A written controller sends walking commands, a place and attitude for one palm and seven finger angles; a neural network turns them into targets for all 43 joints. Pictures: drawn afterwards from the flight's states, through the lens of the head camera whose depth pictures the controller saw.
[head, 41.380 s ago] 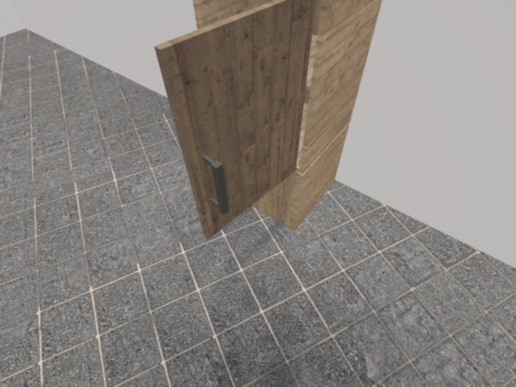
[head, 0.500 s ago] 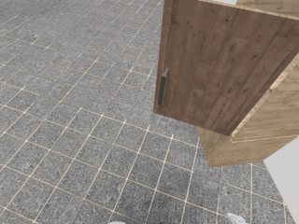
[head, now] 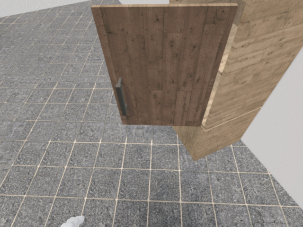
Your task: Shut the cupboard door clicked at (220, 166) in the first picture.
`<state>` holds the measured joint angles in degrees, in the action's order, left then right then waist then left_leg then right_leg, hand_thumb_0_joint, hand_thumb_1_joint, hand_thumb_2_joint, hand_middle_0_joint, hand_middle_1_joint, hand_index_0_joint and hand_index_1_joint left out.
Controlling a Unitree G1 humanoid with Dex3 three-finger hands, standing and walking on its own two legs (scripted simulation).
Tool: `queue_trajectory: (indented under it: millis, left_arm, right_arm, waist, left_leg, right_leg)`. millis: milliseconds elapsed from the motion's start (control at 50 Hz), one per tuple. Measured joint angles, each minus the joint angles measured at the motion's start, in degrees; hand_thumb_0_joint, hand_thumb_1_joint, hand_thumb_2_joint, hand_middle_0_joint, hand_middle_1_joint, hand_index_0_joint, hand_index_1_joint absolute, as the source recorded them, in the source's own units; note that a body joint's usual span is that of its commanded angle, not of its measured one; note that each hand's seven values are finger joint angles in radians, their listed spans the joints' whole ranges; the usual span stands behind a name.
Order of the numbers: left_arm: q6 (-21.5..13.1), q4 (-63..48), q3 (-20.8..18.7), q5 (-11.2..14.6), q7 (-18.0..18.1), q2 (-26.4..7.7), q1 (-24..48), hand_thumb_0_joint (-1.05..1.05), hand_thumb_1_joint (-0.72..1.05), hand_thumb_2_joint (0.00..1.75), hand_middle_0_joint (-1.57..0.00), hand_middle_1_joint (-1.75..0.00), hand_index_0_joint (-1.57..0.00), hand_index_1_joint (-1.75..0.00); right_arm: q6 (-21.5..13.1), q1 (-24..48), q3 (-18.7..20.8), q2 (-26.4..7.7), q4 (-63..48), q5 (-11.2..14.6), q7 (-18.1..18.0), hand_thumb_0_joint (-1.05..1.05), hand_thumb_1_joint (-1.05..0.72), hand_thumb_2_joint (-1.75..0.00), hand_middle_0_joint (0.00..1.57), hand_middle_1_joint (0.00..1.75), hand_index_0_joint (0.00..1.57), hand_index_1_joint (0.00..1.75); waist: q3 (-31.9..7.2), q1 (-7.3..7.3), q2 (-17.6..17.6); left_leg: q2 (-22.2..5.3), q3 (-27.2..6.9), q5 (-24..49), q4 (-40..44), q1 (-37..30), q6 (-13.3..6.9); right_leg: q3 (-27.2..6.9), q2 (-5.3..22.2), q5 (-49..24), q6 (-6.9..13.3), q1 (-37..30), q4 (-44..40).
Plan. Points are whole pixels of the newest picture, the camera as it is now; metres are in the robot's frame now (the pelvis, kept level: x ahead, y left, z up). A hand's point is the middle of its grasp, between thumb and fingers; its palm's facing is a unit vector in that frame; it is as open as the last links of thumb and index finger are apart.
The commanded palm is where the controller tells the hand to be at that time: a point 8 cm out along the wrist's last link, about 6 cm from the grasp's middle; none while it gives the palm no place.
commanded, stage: take the last steps up to it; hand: left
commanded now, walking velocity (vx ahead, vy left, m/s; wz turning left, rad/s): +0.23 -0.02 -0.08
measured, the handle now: (122, 97) +0.62 +0.15 -0.10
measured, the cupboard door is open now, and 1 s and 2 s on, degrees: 63 63 63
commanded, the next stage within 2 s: come to a stop and stand still in 0.42 s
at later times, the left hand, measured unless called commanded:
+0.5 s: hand out of the picture +0.10 +0.18 -0.17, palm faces -0.01 -0.99 -0.16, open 7.3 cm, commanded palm none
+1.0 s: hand (106, 199) +0.23 +0.17 -0.17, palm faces +0.01 -0.98 -0.20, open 7.3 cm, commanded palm none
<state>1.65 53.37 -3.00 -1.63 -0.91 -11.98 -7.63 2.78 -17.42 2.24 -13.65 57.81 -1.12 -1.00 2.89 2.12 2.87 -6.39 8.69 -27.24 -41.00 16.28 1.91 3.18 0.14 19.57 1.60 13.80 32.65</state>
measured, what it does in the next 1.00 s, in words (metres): walks ahead: left foot, then right foot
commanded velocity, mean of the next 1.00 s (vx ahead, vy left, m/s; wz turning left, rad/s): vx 0.01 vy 0.02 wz -0.02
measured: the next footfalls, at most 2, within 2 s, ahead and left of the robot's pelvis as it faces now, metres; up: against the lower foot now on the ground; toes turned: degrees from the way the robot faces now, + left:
left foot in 0.36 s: +0.17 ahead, +0.11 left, +0.00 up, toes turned +3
right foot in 0.68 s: +0.15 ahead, -0.12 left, +0.00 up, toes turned -2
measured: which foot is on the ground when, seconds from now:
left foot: up 0.00-0.34, down 0.36-1.00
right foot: down 0.00-0.38, up 0.40-0.66, down 0.68-1.00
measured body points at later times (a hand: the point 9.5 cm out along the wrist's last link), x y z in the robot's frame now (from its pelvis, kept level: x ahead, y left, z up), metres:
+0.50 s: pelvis +0.10 +0.01 +0.01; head +0.12 +0.03 +0.46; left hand +0.10 +0.24 -0.16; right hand +0.13 -0.22 -0.13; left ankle +0.13 +0.11 -0.73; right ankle +0.03 -0.10 -0.67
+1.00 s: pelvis +0.15 -0.01 +0.01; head +0.20 +0.00 +0.45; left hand +0.23 +0.22 -0.15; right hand +0.16 -0.25 -0.15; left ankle +0.13 +0.11 -0.73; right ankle +0.18 -0.14 -0.73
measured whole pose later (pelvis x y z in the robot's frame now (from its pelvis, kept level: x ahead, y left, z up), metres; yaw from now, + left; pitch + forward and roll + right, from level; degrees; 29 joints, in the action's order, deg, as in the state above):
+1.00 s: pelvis +0.15 -0.01 +0.01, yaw -1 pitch +0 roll +0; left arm 0.7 59.2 -2.6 -1.3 2.2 -9.3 -8.0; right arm 2.3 -13.2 2.3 -10.6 60.9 -0.3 -1.3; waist 5.2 0.2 -1.2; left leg -1.8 4.3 -18.8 -30.3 11.5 0.8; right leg 2.1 3.1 13.8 -1.0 16.9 30.8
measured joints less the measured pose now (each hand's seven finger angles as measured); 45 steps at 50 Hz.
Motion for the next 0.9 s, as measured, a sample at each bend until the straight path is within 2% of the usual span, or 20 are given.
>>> queue_trajectory:
  millis: [20, 60, 120, 220, 320, 360, 420, 460, 500, 540, 580, 640, 680, 700, 800, 900]
  left_arm:
    - [-0.32, 0.15, 0.47, 0.08, 0.06, 0.79, -0.43, 0.00, 0.91, 0.90, -0.20, -0.30, -0.20, -0.30]
    - [-0.95, 0.55, 0.81, 0.19, 0.47, 2.05, -1.85, 0.00, 0.91, 0.90, -0.20, -0.30, -0.20, -0.30]
    - [-1.99, 1.73, 1.05, 0.48, 0.93, 3.01, -4.23, 0.00, 0.91, 0.90, -0.20, -0.30, -0.20, -0.30]
    - [-3.32, 4.50, 0.69, 0.48, 1.31, 2.55, -7.17, 0.00, 0.93, 0.90, -0.20, -0.30, -0.20, -0.30]
    - [-3.33, 7.43, 0.48, 0.20, 1.19, 2.20, -9.84, 0.00, 0.93, 0.90, -0.20, -0.30, -0.20, -0.30]
    - [-3.07, 8.47, 0.35, 0.44, 1.20, 2.22, -11.27, 0.00, 0.92, 0.90, -0.20, -0.30, -0.20, -0.30]
    - [-1.81, 9.86, 0.28, 0.72, 1.35, 1.72, -11.90, 0.00, 0.92, 0.90, -0.20, -0.30, -0.20, -0.30]
    - [-1.04, 10.15, 0.36, 0.39, 1.22, 1.69, -11.52, 0.00, 0.92, 0.90, -0.20, -0.30, -0.20, -0.30]
    - [-0.70, 9.74, 0.26, 0.13, 0.85, 1.80, -10.24, 0.00, 0.92, 0.90, -0.20, -0.30, -0.20, -0.30]
    - [-0.76, 8.62, 0.21, 0.03, 0.59, 1.96, -8.71, 0.00, 0.92, 0.90, -0.20, -0.30, -0.20, -0.30]
    - [-1.01, 7.43, 0.30, 0.11, 0.63, 2.15, -7.22, 0.00, 0.92, 0.90, -0.20, -0.30, -0.20, -0.30]
    - [-1.35, 6.26, 0.36, 0.24, 1.25, 2.01, -5.50, 0.00, 0.92, 0.90, -0.20, -0.30, -0.20, -0.30]
    - [-1.94, 5.65, 0.45, 0.26, 1.47, 1.19, -5.52, 0.00, 0.93, 0.90, -0.20, -0.30, -0.20, -0.30]
    - [-2.11, 6.12, 0.45, 0.20, 1.74, 1.32, -5.29, 0.00, 0.93, 0.90, -0.20, -0.30, -0.20, -0.30]
    - [-1.36, 7.67, 1.33, 0.37, 2.13, 2.57, -4.21, 0.00, 0.94, 0.90, -0.20, -0.30, -0.20, -0.30]
    - [-1.46, 6.84, 1.17, 0.46, 2.62, 3.16, -1.77, 0.00, 0.93, 0.90, -0.20, -0.30, -0.20, -0.30]
  right_arm:
    - [0.57, -0.16, 0.22, -0.49, 0.50, -0.04, 0.07, 0.01, -0.91, -0.90, 0.20, 0.30, 0.20, 0.30]
    - [0.92, -0.29, 0.49, -0.85, 1.32, -0.25, 0.33, 0.01, -0.91, -0.90, 0.20, 0.30, 0.20, 0.30]
    - [0.16, 0.09, 0.47, -0.39, 1.49, -0.51, 0.94, 0.01, -0.91, -0.90, 0.20, 0.30, 0.20, 0.30]
    - [-1.11, 1.27, 0.20, 1.44, 0.96, -0.39, 1.44, 0.01, -0.91, -0.90, 0.20, 0.30, 0.20, 0.30]
    - [-2.30, 2.63, -0.38, 3.09, 0.86, -0.22, 1.54, 0.01, -0.91, -0.90, 0.20, 0.30, 0.20, 0.30]
    - [-3.62, 2.77, -0.75, 3.34, 0.62, -0.30, 1.42, 0.00, -0.91, -0.90, 0.20, 0.30, 0.20, 0.30]
    - [-4.87, 3.51, -1.39, 4.66, 0.28, -0.84, 0.83, 0.00, -0.91, -0.90, 0.20, 0.30, 0.20, 0.30]
    - [-5.00, 3.14, -1.67, 5.18, -0.25, -0.85, 0.21, 0.00, -0.92, -0.90, 0.20, 0.30, 0.20, 0.30]
    - [-4.95, 2.46, -1.66, 5.08, -0.23, -0.80, -0.32, 0.00, -0.93, -0.90, 0.20, 0.30, 0.20, 0.30]
    - [-4.71, 1.64, -1.78, 4.91, 0.44, -0.79, -0.41, 0.00, -0.93, -0.90, 0.20, 0.30, 0.20, 0.30]
    - [-4.23, 0.84, -1.96, 4.83, 1.43, -0.73, -0.46, 0.00, -0.93, -0.90, 0.20, 0.30, 0.20, 0.30]
    - [-3.10, 0.16, -2.08, 5.12, 3.07, -0.31, -0.55, 0.00, -0.92, -0.90, 0.20, 0.30, 0.20, 0.30]
    - [-2.38, -0.20, -2.01, 5.81, 3.93, 0.16, -0.44, 0.00, -0.92, -0.90, 0.20, 0.30, 0.20, 0.30]
    - [-1.93, 0.18, -1.83, 5.78, 4.43, 0.42, -0.30, 0.00, -0.92, -0.90, 0.20, 0.30, 0.20, 0.30]
    - [-0.92, 1.29, -0.88, 4.63, 4.33, 0.76, -0.02, 0.00, -0.91, -0.90, 0.20, 0.30, 0.20, 0.30]
    - [-0.68, 2.50, -0.35, 3.57, 3.73, 0.84, -0.11, 0.00, -0.91, -0.90, 0.20, 0.30, 0.20, 0.30]
  waist:
    - [-0.35, 0.22, 0.77]
    - [-1.08, 0.17, 1.12]
    - [-1.63, 0.11, 0.29]
    - [-1.66, -0.25, -1.28]
    - [-1.54, -1.87, -2.90]
    - [-1.67, -2.36, -3.35]
    - [-1.28, -2.52, -5.62]
    - [-1.26, -2.22, -5.73]
    - [-0.87, -1.79, -5.30]
    - [-0.34, -1.69, -4.67]
    - [0.05, -1.64, -4.04]
    - [0.54, -1.75, -3.64]
    - [0.22, -2.18, -5.17]
    - [0.21, -2.36, -4.95]
    - [-0.43, -0.56, -1.99]
    - [0.97, -0.93, -1.51]
  left_leg:
    - [0.82, -2.22, -1.92, -5.50, 2.16, 0.06]
    - [2.14, -4.36, -0.79, -14.28, 5.87, 0.23]
    - [2.34, -5.23, 4.41, -18.71, 9.69, 1.08]
    - [1.47, -5.60, 8.92, -11.94, 11.36, 1.84]
    - [2.29, -4.42, 10.41, 1.85, 7.05, 0.99]
    - [3.12, -4.01, 15.03, 8.88, 3.31, 0.07]
    - [4.09, -2.03, 12.51, 6.81, 2.21, -3.05]
    - [3.96, -1.27, 11.70, 8.27, 0.44, -3.60]
    - [4.03, -1.35, 12.69, 11.09, -1.48, -3.28]
    - [4.06, -1.72, 13.66, 13.81, -3.25, -3.24]
    - [3.99, -2.23, 14.14, 15.54, -4.53, -2.98]
    - [3.76, -2.74, 13.03, 14.91, -5.45, -2.04]
    - [4.48, -2.06, 10.90, 12.47, -5.37, -1.14]
    - [4.10, -1.86, 9.70, 11.12, -5.27, -0.69]
    - [3.10, -3.69, 9.33, 12.39, -6.08, -0.13]
    - [3.03, -4.65, 8.84, 11.20, -5.02, 0.02]
  right_leg:
    - [0.19, -0.24, 0.41, 0.23, -0.47, -0.21]
    - [0.00, -0.37, -0.20, 0.30, -2.28, -2.66]
    - [-0.58, -0.60, -2.27, 0.43, -5.25, -7.50]
    - [-0.48, -1.45, -3.05, 0.86, -8.86, -11.92]
    - [-0.58, -1.61, -0.23, 0.21, -11.16, -10.99]
    - [-0.99, -1.47, 3.00, -0.48, -10.67, -6.82]
    - [-2.15, -0.23, 10.06, 0.41, -4.00, 10.47]
    - [-1.58, 0.03, 10.75, 0.51, 1.48, 20.82]
    - [-0.87, 0.79, 8.78, 0.19, 5.60, 24.80]
    - [-0.44, 1.67, 6.69, -0.26, 8.01, 23.04]
    - [-0.38, 2.33, 4.57, -0.89, 8.66, 17.50]
    - [-0.54, 2.73, -2.25, -2.00, 6.68, 6.49]
    - [-2.24, 3.32, -8.69, -2.04, 4.04, -1.54]
    - [-2.62, 2.96, -8.05, -1.89, 3.95, -1.36]
    - [-1.27, 1.66, -5.37, -1.30, 3.03, -1.57]
    - [-0.45, 1.68, -5.73, -1.46, 2.64, -2.67]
